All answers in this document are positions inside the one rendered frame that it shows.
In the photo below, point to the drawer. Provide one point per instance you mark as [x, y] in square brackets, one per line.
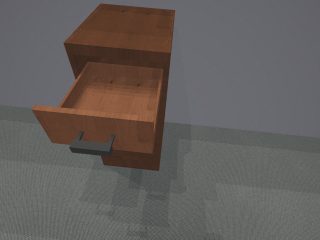
[107, 99]

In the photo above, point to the cabinet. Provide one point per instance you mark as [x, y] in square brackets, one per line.
[130, 36]

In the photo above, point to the handle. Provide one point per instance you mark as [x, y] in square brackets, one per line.
[90, 147]

